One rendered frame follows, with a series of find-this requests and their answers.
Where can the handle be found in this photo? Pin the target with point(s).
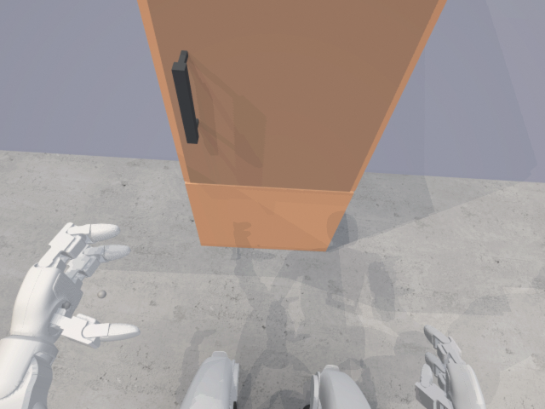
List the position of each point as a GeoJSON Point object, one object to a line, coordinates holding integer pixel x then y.
{"type": "Point", "coordinates": [184, 95]}

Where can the robot left hand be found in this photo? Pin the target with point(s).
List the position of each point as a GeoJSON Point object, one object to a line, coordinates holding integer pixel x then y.
{"type": "Point", "coordinates": [38, 308]}

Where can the cupboard door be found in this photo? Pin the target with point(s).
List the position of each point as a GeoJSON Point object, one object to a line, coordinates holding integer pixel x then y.
{"type": "Point", "coordinates": [288, 93]}

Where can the right robot shin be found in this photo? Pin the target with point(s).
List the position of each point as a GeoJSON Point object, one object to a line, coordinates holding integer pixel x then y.
{"type": "Point", "coordinates": [331, 367]}

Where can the robot right hand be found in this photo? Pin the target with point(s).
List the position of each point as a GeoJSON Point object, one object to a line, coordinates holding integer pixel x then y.
{"type": "Point", "coordinates": [458, 385]}

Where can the robot left forearm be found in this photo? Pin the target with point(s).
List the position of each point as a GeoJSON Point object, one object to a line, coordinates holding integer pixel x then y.
{"type": "Point", "coordinates": [25, 372]}

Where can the robot left thigh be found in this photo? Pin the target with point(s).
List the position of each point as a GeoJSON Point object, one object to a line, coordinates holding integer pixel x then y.
{"type": "Point", "coordinates": [214, 386]}

